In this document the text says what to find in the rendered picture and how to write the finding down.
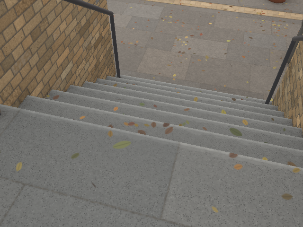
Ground stairs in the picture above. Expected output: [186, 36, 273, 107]
[18, 74, 303, 168]

